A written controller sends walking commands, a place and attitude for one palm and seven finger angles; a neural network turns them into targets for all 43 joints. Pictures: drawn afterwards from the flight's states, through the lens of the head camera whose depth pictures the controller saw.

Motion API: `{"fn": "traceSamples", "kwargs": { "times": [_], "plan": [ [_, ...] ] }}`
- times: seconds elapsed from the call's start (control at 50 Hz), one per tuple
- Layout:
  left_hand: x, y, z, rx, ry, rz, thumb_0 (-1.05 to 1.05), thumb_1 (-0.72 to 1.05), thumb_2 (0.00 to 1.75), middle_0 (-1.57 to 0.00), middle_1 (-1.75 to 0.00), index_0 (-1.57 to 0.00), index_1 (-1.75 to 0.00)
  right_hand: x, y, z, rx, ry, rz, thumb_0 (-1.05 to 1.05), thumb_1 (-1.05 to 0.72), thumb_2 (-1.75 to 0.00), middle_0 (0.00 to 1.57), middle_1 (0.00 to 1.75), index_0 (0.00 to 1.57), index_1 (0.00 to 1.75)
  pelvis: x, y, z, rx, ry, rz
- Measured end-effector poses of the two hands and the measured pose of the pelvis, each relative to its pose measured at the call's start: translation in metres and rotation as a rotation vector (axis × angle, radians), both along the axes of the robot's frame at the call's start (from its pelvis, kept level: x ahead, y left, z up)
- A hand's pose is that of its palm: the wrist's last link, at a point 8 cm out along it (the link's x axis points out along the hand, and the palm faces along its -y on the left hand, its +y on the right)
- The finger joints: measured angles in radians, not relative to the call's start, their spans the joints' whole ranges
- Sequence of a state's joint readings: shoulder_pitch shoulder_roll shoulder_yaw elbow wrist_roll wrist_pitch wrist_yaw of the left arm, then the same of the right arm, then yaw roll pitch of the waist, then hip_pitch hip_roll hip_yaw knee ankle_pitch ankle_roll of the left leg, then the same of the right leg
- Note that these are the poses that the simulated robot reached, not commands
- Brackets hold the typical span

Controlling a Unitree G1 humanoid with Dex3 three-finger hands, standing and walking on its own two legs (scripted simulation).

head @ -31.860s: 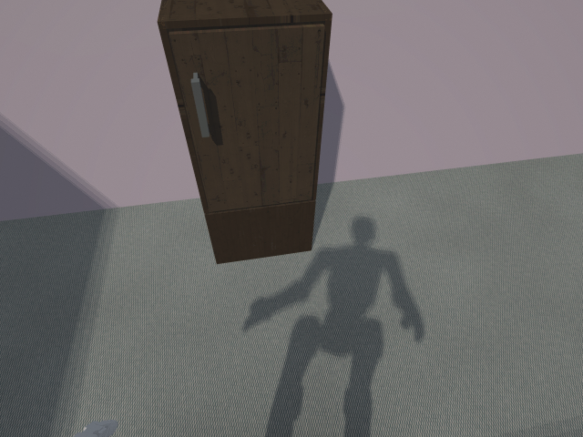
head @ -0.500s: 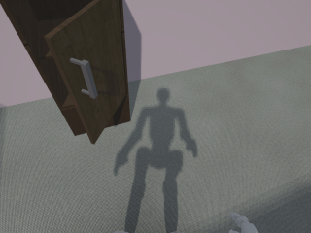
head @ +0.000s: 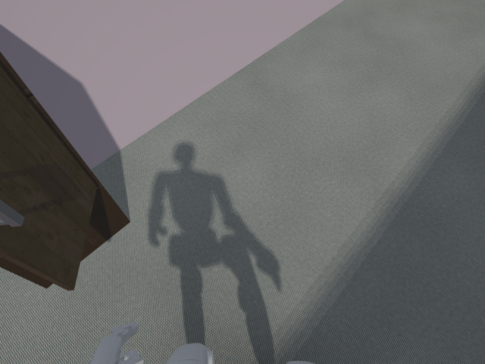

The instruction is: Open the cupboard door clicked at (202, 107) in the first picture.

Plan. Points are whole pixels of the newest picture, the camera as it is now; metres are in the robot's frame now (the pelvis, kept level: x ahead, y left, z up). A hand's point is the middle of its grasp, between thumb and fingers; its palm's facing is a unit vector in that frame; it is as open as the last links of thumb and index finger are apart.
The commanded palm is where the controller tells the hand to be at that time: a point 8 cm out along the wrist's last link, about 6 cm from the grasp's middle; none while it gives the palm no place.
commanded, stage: walk to a spot facing it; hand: left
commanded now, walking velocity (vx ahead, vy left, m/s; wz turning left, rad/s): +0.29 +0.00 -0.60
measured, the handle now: out of the picture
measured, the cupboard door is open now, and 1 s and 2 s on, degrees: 49 49 49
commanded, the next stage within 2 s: turn to face it in 1.64 s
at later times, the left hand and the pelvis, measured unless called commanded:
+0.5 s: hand (133, 331) +0.19 +0.23 -0.17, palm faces -0.20 -0.97 -0.17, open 7.4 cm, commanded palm none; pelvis +0.13 +0.04 +0.01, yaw -16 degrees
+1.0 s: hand (255, 198) +0.49 -0.01 -0.16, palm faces -0.50 -0.84 -0.20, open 7.3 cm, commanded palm none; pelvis +0.31 -0.11 +0.00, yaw -30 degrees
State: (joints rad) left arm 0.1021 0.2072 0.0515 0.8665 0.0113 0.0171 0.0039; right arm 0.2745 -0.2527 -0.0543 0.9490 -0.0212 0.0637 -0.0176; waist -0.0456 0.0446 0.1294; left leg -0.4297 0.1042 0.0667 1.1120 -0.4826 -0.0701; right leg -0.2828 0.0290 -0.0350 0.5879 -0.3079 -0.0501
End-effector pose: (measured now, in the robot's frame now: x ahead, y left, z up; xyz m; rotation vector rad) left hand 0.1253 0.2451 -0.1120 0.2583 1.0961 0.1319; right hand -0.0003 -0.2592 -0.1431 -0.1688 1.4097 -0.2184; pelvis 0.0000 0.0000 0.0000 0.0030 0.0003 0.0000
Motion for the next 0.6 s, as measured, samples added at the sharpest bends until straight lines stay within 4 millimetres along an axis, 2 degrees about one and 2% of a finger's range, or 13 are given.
{"fn": "traceSamples", "kwargs": {
  "times": [0.1, 0.18, 0.28, 0.36, 0.4, 0.44, 0.52, 0.6],
  "plan": [
    [-0.008, -0.016, 0.000, -0.037, 0.047, -0.018, 0.00, 0.91, 0.90, -0.21, -0.30, -0.20, -0.29, 0.033, 0.002, 0.013, 0.016, -0.109, -0.024, 0.01, -0.91, -0.90, 0.20, 0.30, 0.20, 0.29, 0.012, -0.004, 0.009, 0.009, -0.001, -0.053],
    [-0.019, -0.016, -0.006, -0.068, 0.102, -0.014, 0.00, 0.91, 0.90, -0.21, -0.30, -0.20, -0.30, 0.068, 0.007, 0.022, 0.015, -0.192, -0.027, 0.01, -0.91, -0.90, 0.20, 0.30, 0.20, 0.29, 0.028, 0.000, 0.011, 0.002, 0.002, -0.087],
    [-0.028, 0.001, -0.017, -0.086, 0.189, 0.014, 0.01, 0.91, 0.90, -0.21, -0.30, -0.21, -0.30, 0.121, 0.019, 0.034, -0.011, -0.284, -0.012, 0.01, -0.91, -0.90, 0.20, 0.30, 0.20, 0.29, 0.055, 0.014, 0.010, -0.007, 0.011, -0.133],
    [-0.020, 0.025, -0.035, -0.089, 0.268, 0.018, 0.01, 0.91, 0.90, -0.21, -0.30, -0.20, -0.30, 0.158, 0.030, 0.037, -0.062, -0.366, -0.011, 0.01, -0.90, -0.90, 0.20, 0.30, 0.20, 0.30, 0.084, 0.031, -0.001, -0.024, 0.023, -0.180],
    [-0.005, 0.034, -0.038, -0.083, 0.305, -0.013, 0.01, 0.91, 0.90, -0.21, -0.30, -0.20, -0.29, 0.162, 0.036, 0.040, -0.081, -0.379, -0.031, 0.01, -0.90, -0.90, 0.20, 0.30, 0.20, 0.30, 0.097, 0.036, -0.002, -0.024, 0.017, -0.217],
    [0.022, 0.038, -0.034, -0.079, 0.309, -0.060, 0.01, 0.91, 0.90, -0.20, -0.30, -0.20, -0.29, 0.155, 0.041, 0.044, -0.087, -0.357, -0.068, 0.01, -0.90, -0.90, 0.20, 0.30, 0.20, 0.30, 0.111, 0.038, 0.004, -0.028, 0.015, -0.247],
    [0.091, 0.034, -0.025, -0.077, 0.249, -0.143, 0.01, 0.91, 0.90, -0.20, -0.30, -0.20, -0.29, 0.127, 0.055, 0.045, -0.076, -0.244, -0.164, 0.00, -0.90, -0.90, 0.20, 0.30, 0.20, 0.30, 0.139, 0.036, 0.013, -0.034, 0.018, -0.301],
    [0.165, 0.012, -0.020, -0.073, 0.179, -0.229, 0.01, 0.92, 0.90, -0.20, -0.30, -0.20, -0.29, 0.091, 0.073, 0.037, -0.038, -0.107, -0.279, 0.00, -0.90, -0.90, 0.20, 0.30, 0.20, 0.30, 0.167, 0.029, 0.015, -0.031, 0.020, -0.358]
  ]
}}
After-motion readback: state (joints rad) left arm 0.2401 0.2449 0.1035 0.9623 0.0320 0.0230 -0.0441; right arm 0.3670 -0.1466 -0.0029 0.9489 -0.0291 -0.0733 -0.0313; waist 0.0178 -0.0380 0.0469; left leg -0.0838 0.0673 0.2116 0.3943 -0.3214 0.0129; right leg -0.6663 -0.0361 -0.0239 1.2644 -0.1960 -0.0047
